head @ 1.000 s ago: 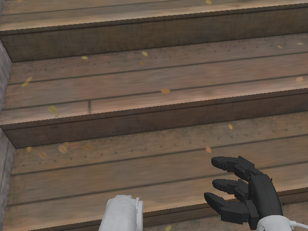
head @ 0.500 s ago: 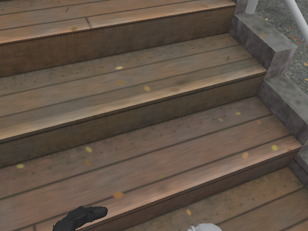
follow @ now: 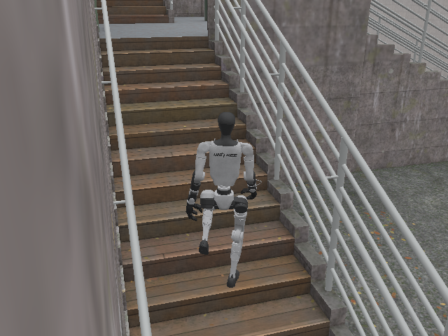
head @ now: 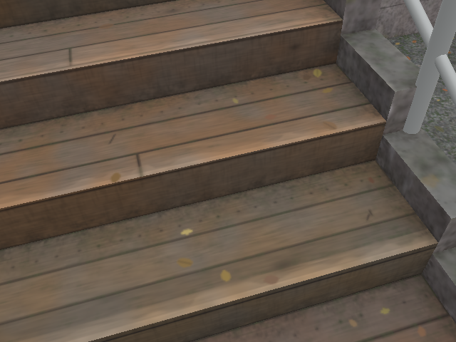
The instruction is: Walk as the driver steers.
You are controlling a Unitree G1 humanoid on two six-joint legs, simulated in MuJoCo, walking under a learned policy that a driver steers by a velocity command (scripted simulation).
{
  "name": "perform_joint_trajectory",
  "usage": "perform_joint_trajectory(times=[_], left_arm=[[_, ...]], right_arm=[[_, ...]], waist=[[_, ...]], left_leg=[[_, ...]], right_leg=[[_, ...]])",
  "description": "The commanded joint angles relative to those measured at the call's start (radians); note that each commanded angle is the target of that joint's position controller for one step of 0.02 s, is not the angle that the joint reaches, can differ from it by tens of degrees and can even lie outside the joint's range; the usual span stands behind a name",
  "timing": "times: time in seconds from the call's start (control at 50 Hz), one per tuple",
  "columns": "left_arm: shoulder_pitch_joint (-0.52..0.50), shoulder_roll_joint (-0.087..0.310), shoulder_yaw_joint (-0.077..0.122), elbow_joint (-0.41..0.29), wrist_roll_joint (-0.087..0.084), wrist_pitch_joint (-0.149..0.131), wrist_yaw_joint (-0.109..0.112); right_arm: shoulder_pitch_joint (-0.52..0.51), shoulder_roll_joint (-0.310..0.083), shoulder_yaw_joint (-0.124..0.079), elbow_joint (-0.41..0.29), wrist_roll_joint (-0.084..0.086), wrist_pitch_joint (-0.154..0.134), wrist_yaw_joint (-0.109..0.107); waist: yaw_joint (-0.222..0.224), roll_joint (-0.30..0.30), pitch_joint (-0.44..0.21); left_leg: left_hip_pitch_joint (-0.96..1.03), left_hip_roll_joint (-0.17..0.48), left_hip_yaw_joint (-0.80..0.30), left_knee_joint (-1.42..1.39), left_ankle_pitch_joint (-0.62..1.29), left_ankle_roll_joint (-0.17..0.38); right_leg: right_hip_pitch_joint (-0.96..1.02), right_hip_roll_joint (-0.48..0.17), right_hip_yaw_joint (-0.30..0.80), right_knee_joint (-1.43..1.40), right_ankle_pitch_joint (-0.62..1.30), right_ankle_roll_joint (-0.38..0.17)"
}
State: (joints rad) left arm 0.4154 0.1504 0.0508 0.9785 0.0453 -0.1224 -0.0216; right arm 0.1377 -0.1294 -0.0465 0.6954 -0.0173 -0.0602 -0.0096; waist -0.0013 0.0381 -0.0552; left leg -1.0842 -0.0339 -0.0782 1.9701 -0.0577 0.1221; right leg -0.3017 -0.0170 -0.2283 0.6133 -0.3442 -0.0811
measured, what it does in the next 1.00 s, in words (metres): climbs, turning left: left foot 0.15 m higher, then right foot 0.15 m higher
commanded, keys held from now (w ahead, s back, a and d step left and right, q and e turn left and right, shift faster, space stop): w+q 0.66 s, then q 0.34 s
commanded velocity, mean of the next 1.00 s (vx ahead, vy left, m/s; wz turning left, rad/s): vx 0.42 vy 0.00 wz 0.55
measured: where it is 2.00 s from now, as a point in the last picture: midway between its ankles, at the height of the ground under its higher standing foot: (218, 187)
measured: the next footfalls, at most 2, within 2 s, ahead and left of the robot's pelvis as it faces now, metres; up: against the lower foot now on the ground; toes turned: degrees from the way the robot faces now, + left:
left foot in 0.28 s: +0.32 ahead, +0.05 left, +0.15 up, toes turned +13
right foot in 0.78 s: +0.72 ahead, +0.02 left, +0.30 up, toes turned +21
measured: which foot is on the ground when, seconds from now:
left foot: up 0.00-0.26, down 0.28-0.78, up 0.80-1.00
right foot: down 0.00-0.30, up 0.32-0.76, down 0.78-1.00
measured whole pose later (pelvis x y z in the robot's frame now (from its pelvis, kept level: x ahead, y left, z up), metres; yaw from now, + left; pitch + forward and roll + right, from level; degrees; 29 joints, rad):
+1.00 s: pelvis +0.57 +0.06 +0.28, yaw +35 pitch +2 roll -2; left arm 0.27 0.20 0.08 0.83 0.04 -0.09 0.07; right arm 0.06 -0.24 -0.09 0.60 -0.05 0.00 -0.02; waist -0.04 0.06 0.02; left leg -0.89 -0.06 -0.08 1.75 -0.22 0.06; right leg -0.48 -0.08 -0.23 0.75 -0.29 -0.04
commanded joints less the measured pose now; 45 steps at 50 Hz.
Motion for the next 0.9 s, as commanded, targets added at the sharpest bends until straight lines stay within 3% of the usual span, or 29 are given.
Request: perform_joint_trajectory(times=[0.02,0.08,0.12,0.16,0.2,0.22,0.26,0.28,0.3,0.32,0.34,0.38,0.4,0.46,0.52,0.56,0.6,0.64,0.68,0.72,0.74,0.76,0.78,0.8,0.82,0.84,0.86,0.88,0.9], left_arm=[[-0.026,0.046,-0.012,-0.016,-0.002,-0.041,-0.009],[0.092,0.017,-0.031,0.048,-0.02,-0.041,0.008],[0.174,0.087,-0.015,0.069,-0.035,-0.045,0.05],[0.188,0.115,-0.012,0.084,-0.032,-0.034,0.088],[0.113,0.132,-0.015,0.009,-0.07,-0.014,0.112],[0.149,0.157,-0.011,0.008,-0.067,-0.019,0.121],[0.118,0.209,0.002,-0.035,-0.063,-0.001,0.113],[0.073,0.24,0.013,-0.078,-0.073,0.004,0.085],[0.006,0.19,0.008,-0.167,-0.063,-0.007,0.057],[-0.151,0.16,0.014,-0.255,-0.035,-0.013,0.013],[-0.132,0.087,0.004,-0.327,0.012,-0.02,-0.01],[-0.151,0.029,-0.018,-0.378,-0.002,-0.015,0.004],[-0.165,-0.013,-0.031,-0.408,-0.002,-0.006,0.019],[-0.153,-0.075,-0.068,-0.418,0.013,0.052,0.042],[-0.276,-0.026,-0.07,-0.449,0.028,0.072,0.037],[-0.391,-0.073,-0.082,-0.496,0.014,0.077,0.047],[-0.566,-0.099,-0.113,-0.583,0.026,0.064,0.053],[-0.684,-0.08,-0.118,-0.644,0.009,0.056,0.047],[-0.72,-0.059,-0.119,-0.678,0.005,0.071,0.023],[-0.45,-0.073,-0.109,-0.56,-0.015,0.085,0.03],[-0.287,-0.003,-0.076,-0.533,-0.047,0.082,0.045],[-0.106,0.099,-0.028,-0.482,-0.059,0.077,0.061],[0.027,0.178,0.006,-0.434,-0.022,0.062,0.073],[0.025,0.286,0.028,-0.405,-0.005,0.047,0.07],[-0.075,0.214,0.03,-0.431,-0.027,0.063,0.069],[-0.206,0.132,0.011,-0.42,-0.032,0.068,0.088],[-0.24,0.039,-0.004,-0.375,-0.042,0.069,0.099],[-0.203,-0.018,-0.014,-0.319,-0.033,0.06,0.112],[-0.172,-0.027,-0.014,-0.284,-0.014,0.042,0.114]], right_arm=[[-0.023,0.089,0.039,-0.048,-0.006,0.02,-0.027],[-0.254,0.087,0.067,-0.146,-0.002,0.037,-0.034],[-0.253,0.024,0.059,-0.153,0.008,0.053,-0.018],[-0.263,0.048,0.064,-0.147,-0.004,0.061,-0.003],[-0.218,0.07,0.078,-0.099,0.02,0.072,0.021],[-0.157,0.073,0.078,-0.08,0.025,0.079,0.011],[0.071,-0.021,0.04,-0.015,0.012,0.087,-0.007],[0.166,-0.086,0.015,0.002,0.002,0.063,-0.004],[0.199,-0.179,-0.024,0.019,0.002,0.057,-0.006],[0.123,-0.261,-0.062,0.017,0.015,0.078,-0.012],[0.029,-0.245,-0.062,-0.013,-0.002,0.072,-0.008],[0.087,-0.142,-0.038,0.068,-0.027,0.035,-0.01],[0.104,-0.097,-0.028,0.111,-0.024,0.011,-0.003],[0.173,-0.085,-0.013,0.192,-0.003,-0.023,0.017],[0.218,-0.108,-0.003,0.178,0.005,-0.051,0.012],[0.369,-0.17,-0.019,0.213,-0.006,-0.062,0.008],[0.418,-0.179,-0.021,0.221,0.0,-0.05,-0.003],[0.461,-0.178,-0.021,0.231,-0.006,-0.041,-0.02],[0.461,-0.192,-0.037,0.215,0.016,-0.024,-0.041],[0.289,-0.206,-0.043,0.134,0.012,-0.012,-0.046],[0.266,-0.266,-0.064,0.098,0.023,-0.03,-0.036],[0.178,-0.306,-0.085,0.075,0.049,-0.062,-0.018],[0.119,-0.297,-0.092,0.043,0.056,-0.1,0.008],[0.203,-0.118,-0.061,-0.019,0.055,-0.106,0.028],[0.231,-0.187,-0.071,-0.015,0.005,-0.088,0.03],[0.217,-0.187,-0.079,-0.017,-0.007,-0.055,0.027],[0.197,-0.152,-0.073,-0.025,-0.036,-0.027,0.022],[0.145,-0.104,-0.054,-0.04,-0.045,-0.005,0.018],[0.126,-0.064,-0.038,-0.065,-0.041,0.021,0.009]], waist=[[-0.052,-0.067,0.094],[-0.004,-0.081,0.177],[0.012,-0.148,0.128],[-0.005,-0.127,0.086],[-0.036,-0.051,0.006],[-0.053,-0.128,-0.044],[-0.129,-0.307,-0.149],[-0.177,-0.278,-0.199],[-0.178,-0.112,-0.187],[-0.173,0.144,-0.19],[-0.067,0.038,-0.173],[0.009,-0.189,0.051],[0.039,-0.154,0.066],[0.078,-0.087,0.105],[0.048,-0.115,0.133],[-0.034,0.039,0.071],[-0.074,0.011,0.108],[-0.106,0.027,0.119],[-0.111,0.015,0.077],[0.026,0.04,-0.12],[0.088,0.133,-0.239],[0.211,0.156,-0.337],[0.278,0.057,-0.379],[0.137,-0.403,-0.465],[0.1,-0.242,-0.554],[0.026,-0.194,-0.375],[-0.022,-0.053,-0.176],[-0.023,0.008,-0.057],[-0.032,-0.031,0.004]], left_leg=[[-0.194,-0.008,-0.004,0.183,-0.035,0.02],[-0.248,-0.011,0.113,-0.009,-0.093,0.019],[-0.203,0.022,0.208,-0.169,-0.167,0.012],[-0.188,0.086,0.215,-0.272,-0.283,0.04],[0.209,0.006,0.375,-0.592,-0.364,0.083],[0.328,-0.045,0.42,-0.656,-0.414,0.084],[0.502,-0.121,0.38,-0.813,-0.576,0.119],[0.68,-0.13,0.264,-0.988,-0.502,0.148],[0.87,-0.008,-0.143,-1.21,-0.667,0.226],[0.907,0.165,-0.772,-1.6,-0.816,0.34],[0.88,0.213,-0.886,-1.704,-0.873,0.294],[0.664,0.208,-0.634,-1.647,-0.59,0.162],[0.645,0.169,-0.545,-1.605,-0.414,0.164],[0.654,0.073,-0.254,-1.544,-0.21,0.109],[0.597,0.038,-0.214,-1.569,-0.151,0.068],[0.822,0.087,-0.317,-1.578,0.003,0.104],[0.921,0.097,-0.357,-1.633,0.007,0.075],[0.976,0.102,-0.367,-1.697,0.05,0.097],[0.958,0.144,-0.312,-1.863,0.377,0.124],[0.886,0.098,-0.101,-1.677,1.235,0.061],[0.901,0.125,-0.168,-1.561,1.406,0.039],[0.939,0.13,-0.2,-1.352,1.462,0.003],[0.83,0.07,-0.19,-1.105,1.057,-0.05],[0.527,-0.193,-0.133,-0.546,-0.38,-0.14],[0.467,-0.138,-0.183,-0.296,-0.308,-0.122],[0.421,-0.094,-0.088,-0.215,-0.21,-0.125],[0.334,-0.033,-0.026,-0.21,-0.141,-0.113],[0.257,-0.015,-0.038,-0.208,-0.142,-0.1],[0.2,-0.028,-0.03,-0.086,-0.215,-0.085]], right_leg=[[-0.014,-0.227,0.164,-0.328,0.206,0.078],[-0.016,-0.171,0.092,-0.425,0.185,0.097],[0.116,-0.209,0.08,-0.545,0.364,0.047],[0.353,-0.227,0.035,-0.539,0.68,0.008],[0.271,-0.193,-0.09,-0.427,1.306,-0.003],[0.296,-0.251,-0.078,-0.35,1.662,-0.026],[0.417,-0.305,-0.056,-0.011,1.948,-0.044],[0.345,-0.294,-0.043,0.233,1.798,-0.046],[-0.035,-0.188,-0.028,0.588,1.316,-0.008],[-0.373,0.093,0.1,1.057,0.205,0.061],[-0.507,0.037,0.331,1.269,0.232,0.038],[-0.59,-0.009,0.317,1.275,0.3,0.019],[-0.653,-0.005,0.298,1.409,0.273,0.015],[-0.836,-0.034,0.289,1.496,0.197,-0.004],[-0.836,-0.081,0.22,1.215,0.241,0.028],[-1.075,-0.042,0.168,1.464,0.084,0.026],[-1.188,-0.064,0.167,1.4,-0.032,0.022],[-1.193,-0.056,0.162,1.264,-0.133,0.02],[-0.852,-0.056,0.122,0.892,-0.086,0.013],[-0.34,0.057,0.056,0.69,-0.007,-0.038],[-0.1,0.071,0.113,0.552,0.068,-0.045],[0.094,0.049,0.171,0.377,0.203,-0.06],[0.304,-0.032,0.306,0.167,0.295,-0.094],[0.533,-0.448,0.834,0.043,1.035,-0.269],[0.445,-0.437,1.016,-0.074,0.874,-0.304],[0.279,-0.395,0.888,-0.081,0.551,-0.281],[0.138,-0.346,0.731,-0.061,0.33,-0.228],[0.038,-0.303,0.605,-0.067,0.213,-0.186],[-0.042,-0.308,0.556,-0.133,0.178,-0.173]])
